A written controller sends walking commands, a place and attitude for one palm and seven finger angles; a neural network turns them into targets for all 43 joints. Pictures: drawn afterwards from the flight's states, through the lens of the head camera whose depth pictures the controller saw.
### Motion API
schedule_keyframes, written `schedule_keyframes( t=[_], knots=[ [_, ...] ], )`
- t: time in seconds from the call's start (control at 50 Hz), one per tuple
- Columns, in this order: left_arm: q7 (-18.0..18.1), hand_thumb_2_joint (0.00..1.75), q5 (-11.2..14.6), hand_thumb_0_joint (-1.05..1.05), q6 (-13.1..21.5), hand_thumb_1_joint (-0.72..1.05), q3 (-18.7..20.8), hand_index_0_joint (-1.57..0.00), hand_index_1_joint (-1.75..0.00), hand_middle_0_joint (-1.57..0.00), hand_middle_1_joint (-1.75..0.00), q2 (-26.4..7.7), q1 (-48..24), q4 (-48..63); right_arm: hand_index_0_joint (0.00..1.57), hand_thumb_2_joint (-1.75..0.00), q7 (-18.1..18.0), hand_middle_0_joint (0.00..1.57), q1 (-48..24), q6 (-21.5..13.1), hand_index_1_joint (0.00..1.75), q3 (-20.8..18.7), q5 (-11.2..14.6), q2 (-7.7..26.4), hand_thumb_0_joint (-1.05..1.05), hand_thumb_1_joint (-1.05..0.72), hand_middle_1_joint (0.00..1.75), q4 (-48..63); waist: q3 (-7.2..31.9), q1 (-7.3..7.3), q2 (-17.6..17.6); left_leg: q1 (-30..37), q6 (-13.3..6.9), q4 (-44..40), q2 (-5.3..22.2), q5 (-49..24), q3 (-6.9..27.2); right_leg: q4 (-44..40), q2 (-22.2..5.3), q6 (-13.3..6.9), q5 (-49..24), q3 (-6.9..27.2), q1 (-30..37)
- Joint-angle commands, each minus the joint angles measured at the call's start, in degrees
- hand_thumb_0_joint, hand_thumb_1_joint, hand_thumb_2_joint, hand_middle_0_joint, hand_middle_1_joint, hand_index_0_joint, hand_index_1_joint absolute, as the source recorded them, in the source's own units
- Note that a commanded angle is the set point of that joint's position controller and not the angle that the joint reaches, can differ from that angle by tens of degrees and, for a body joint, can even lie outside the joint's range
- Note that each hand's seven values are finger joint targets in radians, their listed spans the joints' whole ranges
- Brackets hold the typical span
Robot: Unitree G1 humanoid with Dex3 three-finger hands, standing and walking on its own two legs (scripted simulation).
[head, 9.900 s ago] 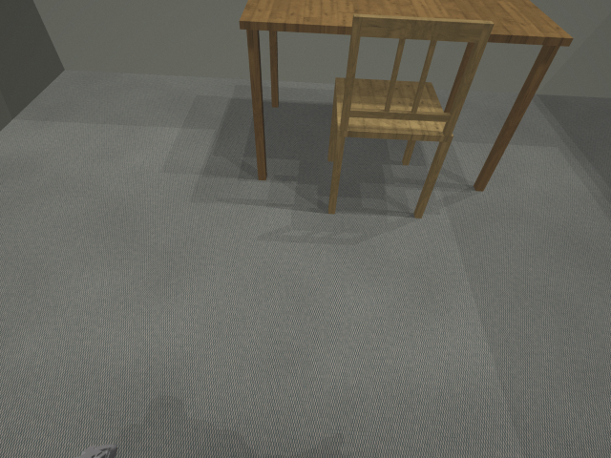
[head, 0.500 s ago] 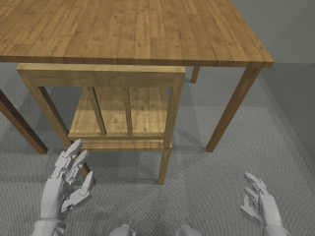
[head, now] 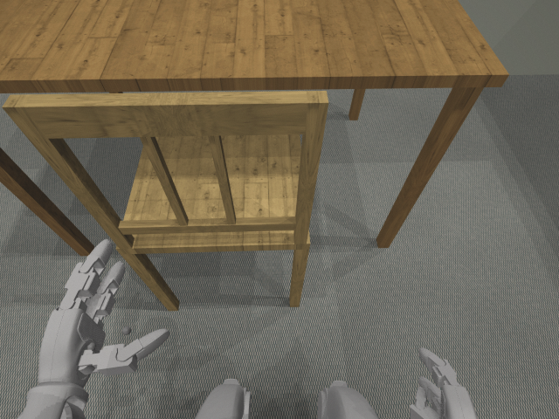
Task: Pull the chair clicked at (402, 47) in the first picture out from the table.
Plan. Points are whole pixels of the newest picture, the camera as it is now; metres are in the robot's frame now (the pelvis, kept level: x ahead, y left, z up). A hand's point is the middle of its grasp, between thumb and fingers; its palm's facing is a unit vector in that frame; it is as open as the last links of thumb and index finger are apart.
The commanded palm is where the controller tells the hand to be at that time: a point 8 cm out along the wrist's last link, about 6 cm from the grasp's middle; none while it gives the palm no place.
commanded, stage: raise the hand toward the chair's back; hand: left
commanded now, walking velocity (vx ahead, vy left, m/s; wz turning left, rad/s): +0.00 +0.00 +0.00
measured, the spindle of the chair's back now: (168, 184) +0.49 +0.22 -0.01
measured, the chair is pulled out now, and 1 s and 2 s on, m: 0.00 0.00 0.00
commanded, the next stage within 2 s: aim the fingers beside a spindle in 1.24 s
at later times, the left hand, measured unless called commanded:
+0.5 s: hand (97, 324) +0.23 +0.24 +0.05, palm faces +0.08 -1.00 -0.04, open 16.6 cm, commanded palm +0.21 +0.29 +0.05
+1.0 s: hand (98, 304) +0.25 +0.24 +0.05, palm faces +0.07 -1.00 -0.05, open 16.9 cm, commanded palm +0.23 +0.29 +0.06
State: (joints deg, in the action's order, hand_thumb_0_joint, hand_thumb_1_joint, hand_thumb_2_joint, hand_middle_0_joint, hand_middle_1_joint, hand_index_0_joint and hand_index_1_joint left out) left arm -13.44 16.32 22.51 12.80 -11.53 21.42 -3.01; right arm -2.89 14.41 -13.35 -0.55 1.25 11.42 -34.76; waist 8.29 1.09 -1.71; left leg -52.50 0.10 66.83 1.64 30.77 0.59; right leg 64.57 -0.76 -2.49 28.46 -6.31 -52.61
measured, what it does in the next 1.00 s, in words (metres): stands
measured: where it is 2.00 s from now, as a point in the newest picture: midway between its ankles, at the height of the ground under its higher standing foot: outside the picture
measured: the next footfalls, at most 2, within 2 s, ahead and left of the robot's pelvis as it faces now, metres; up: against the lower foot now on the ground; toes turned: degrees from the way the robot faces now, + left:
none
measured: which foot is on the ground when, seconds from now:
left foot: down 0.00-1.00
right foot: down 0.00-1.00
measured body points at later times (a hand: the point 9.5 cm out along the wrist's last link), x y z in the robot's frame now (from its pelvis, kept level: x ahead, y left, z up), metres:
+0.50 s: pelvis +0.00 +0.04 +0.00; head +0.07 +0.05 +0.45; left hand +0.22 +0.29 +0.05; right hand +0.21 -0.18 -0.06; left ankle +0.01 +0.12 -0.65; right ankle +0.03 -0.10 -0.65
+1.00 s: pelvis +0.01 +0.03 +0.01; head +0.08 +0.04 +0.46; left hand +0.24 +0.29 +0.06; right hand +0.17 -0.21 -0.07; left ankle +0.01 +0.12 -0.65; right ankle +0.03 -0.10 -0.65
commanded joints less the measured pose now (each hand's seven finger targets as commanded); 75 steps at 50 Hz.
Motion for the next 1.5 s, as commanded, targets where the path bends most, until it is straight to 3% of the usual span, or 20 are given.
schedule_keyframes(
  t=[0.0, 0.1, 0.14, 0.22, 0.32, 0.48, 0.52, 0.78, 0.96, 1.0, 1.14, 1.24, 1.38, 1.44, 1.48],
  knots=[
    [1.2, 0.46, -0.4, 0.00, 7.3, -0.13, 3.2, -0.10, -0.14, -0.10, -0.14, -7.0, 0.0, 9.2, 0.20, -0.90, -0.2, 0.20, -5.5, -3.8, 0.30, -3.4, -0.1, 8.3, 0.00, -0.90, 0.30, 10.0, 11.0, -0.76, 3.3, 1.6, -1.7, -8.2, -2.0, -12.7, 0.9, -11.1, -0.4, 2.0, -6.7, 6.5, 13.2],
    [1.0, 0.41, -0.2, 0.00, 8.9, -0.24, 2.7, -0.09, -0.12, -0.09, -0.12, -7.8, -1.2, 12.5, 0.20, -0.90, -0.3, 0.20, -4.3, -4.2, 0.30, -3.4, 0.0, 9.5, 0.00, -0.90, 0.30, 10.7, 13.5, -1.03, -0.1, 6.1, -1.6, -10.0, -1.9, -13.4, 1.5, -9.5, 0.2, 1.3, -7.6, 3.8, 11.5],
    [1.7, 0.39, -0.5, 0.00, 9.1, -0.29, 1.8, -0.08, -0.11, -0.08, -0.11, -7.4, -0.7, 14.7, 0.20, -0.90, -0.2, 0.20, -4.0, -4.1, 0.30, -3.4, -0.2, 9.6, 0.00, -0.90, 0.30, 10.9, 14.6, -1.22, -2.9, 9.0, -1.3, -10.6, -1.7, -16.3, 1.8, -8.5, 0.4, 0.9, -10.2, 2.5, 10.8],
    [2.9, 0.35, -1.0, 0.00, 7.8, -0.38, 0.9, -0.07, -0.10, -0.07, -0.10, -6.6, -1.0, 13.5, 0.20, -0.90, 0.0, 0.20, -3.8, -3.0, 0.30, -3.2, -0.2, 9.8, 0.00, -0.90, 0.30, 11.4, 12.3, -0.57, -1.2, 9.3, -0.9, -11.5, -1.5, -16.1, 2.5, -8.6, 0.7, 1.0, -9.9, 1.5, 9.4],
    [2.8, 0.30, -1.6, 0.00, 6.1, -0.50, 0.7, -0.06, -0.08, -0.06, -0.08, -7.3, -2.5, 13.9, 0.20, -0.90, 0.1, 0.20, -3.5, -1.8, 0.30, -2.6, -0.2, 10.1, 0.00, -0.90, 0.30, 12.7, 12.3, -0.69, -2.7, 10.8, -0.2, -12.6, -1.3, -16.1, 3.2, -8.6, 0.9, 0.7, -9.0, 0.9, 8.9],
    [2.0, 0.30, -1.4, 0.00, 4.4, -0.50, 1.3, -0.06, -0.08, -0.06, -0.08, -8.4, -5.9, 13.4, 0.20, -0.90, 0.0, 0.20, -3.4, -0.9, 0.30, -1.8, -0.2, 10.3, 0.00, -0.90, 0.30, 13.3, 11.5, -0.43, -2.7, 11.6, 0.4, -13.5, -1.1, -15.8, 4.3, -9.1, 1.3, 0.6, -8.1, 0.5, 8.4],
    [1.6, 0.30, -1.3, 0.00, 4.2, -0.50, 1.2, -0.06, -0.08, -0.06, -0.08, -8.4, -6.8, 13.9, 0.20, -0.90, 0.0, 0.20, -3.1, -0.9, 0.30, -1.8, -0.2, 10.3, 0.00, -0.90, 0.30, 13.2, 12.3, -0.56, -4.4, 12.9, 0.9, -13.7, -1.1, -17.3, 4.4, -9.1, 1.2, 0.6, -8.8, 0.4, 8.6],
    [1.1, 0.30, -0.6, 0.00, 3.6, -0.50, 3.5, -0.06, -0.08, -0.06, -0.08, -10.2, -7.3, 11.1, 0.20, -0.90, 0.1, 0.20, -2.5, -0.8, 0.30, -2.2, 0.0, 10.8, 0.00, -0.90, 0.30, 12.1, 13.5, -1.08, -3.0, 14.6, 1.5, -14.7, -0.8, -22.0, 4.4, -10.2, 1.3, 0.6, -10.9, 0.4, 11.1],
    [2.0, 0.30, -0.3, 0.00, 5.1, -0.50, 3.6, -0.06, -0.08, -0.06, -0.08, -9.7, -8.0, 9.7, 0.20, -0.90, 0.4, 0.20, -2.8, -0.8, 0.30, -2.2, -0.1, 10.8, 0.00, -0.90, 0.30, 12.1, 12.0, -0.81, -1.6, 11.3, 0.4, -14.5, -1.4, -16.5, 3.0, -11.1, 1.1, 0.8, -9.6, 1.1, 11.8],
    [2.1, 0.30, -0.5, 0.00, 5.5, -0.50, 3.8, -0.06, -0.08, -0.06, -0.08, -10.1, -8.3, 10.4, 0.20, -0.90, 0.3, 0.20, -2.7, -0.8, 0.30, -2.3, -0.2, 10.8, 0.00, -0.90, 0.30, 12.0, 13.2, -0.86, -2.1, 11.6, 0.2, -14.2, -1.5, -17.3, 2.7, -11.1, 1.0, 0.8, -10.7, 1.5, 12.6],
    [1.6, 0.30, -0.3, 0.00, 5.5, -0.50, 3.2, -0.06, -0.08, -0.06, -0.08, -9.7, -9.1, 9.7, 0.20, -0.90, 0.1, 0.20, -2.9, -0.8, 0.30, -2.1, 0.0, 10.5, 0.00, -0.90, 0.30, 11.9, 12.4, -0.23, -0.5, 9.8, -0.7, -13.3, -1.8, -15.4, 1.9, -11.8, 0.8, 1.1, -11.0, 2.4, 13.5],
    [1.3, 0.30, -0.3, 0.00, 5.2, -0.50, 2.9, -0.06, -0.08, -0.06, -0.08, -9.4, -9.2, 9.3, 0.20, -0.90, 0.1, 0.20, -3.0, -0.7, 0.30, -1.9, 0.1, 10.3, 0.00, -0.90, 0.30, 11.9, 12.2, -0.16, -1.3, 9.6, -0.9, -13.0, -1.9, -15.0, 1.7, -12.1, 0.7, 1.1, -11.1, 2.8, 13.9],
    [1.1, 0.30, -0.1, 0.00, 5.5, -0.50, 4.7, -0.06, -0.08, -0.06, -0.08, -10.8, -11.1, 7.4, 0.20, -0.90, -0.2, 0.20, -2.9, -0.7, 0.30, -1.9, -0.1, 10.3, 0.00, -0.90, 0.30, 11.2, 12.4, 0.15, 0.6, 7.7, -1.3, -11.4, -2.0, -15.3, 1.3, -11.7, 0.6, 1.4, -12.4, 3.8, 14.4],
    [0.5, 0.30, 0.0, 0.00, 6.1, -0.50, 2.7, -0.06, -0.08, -0.06, -0.08, -8.8, -12.0, 7.5, 0.20, -0.90, -0.1, 0.20, -2.9, -1.0, 0.30, -1.9, -0.1, 10.3, 0.00, -0.90, 0.30, 11.3, 13.6, 0.07, -1.0, 8.2, -1.2, -10.9, -2.2, -16.6, 1.3, -10.8, 0.4, 1.3, -13.9, 3.6, 14.2],
    [0.4, 0.30, -0.2, 0.00, 5.8, -0.50, 4.0, -0.06, -0.08, -0.06, -0.08, -10.6, -12.7, 5.3, 0.20, -0.90, -0.2, 0.20, -2.7, -0.8, 0.30, -1.9, -0.1, 10.6, 0.00, -0.90, 0.30, 10.9, 13.4, 0.31, 0.7, 6.9, -1.3, -10.5, -2.0, -16.0, 1.4, -10.8, 0.5, 1.3, -13.3, 4.0, 14.1]
  ],
)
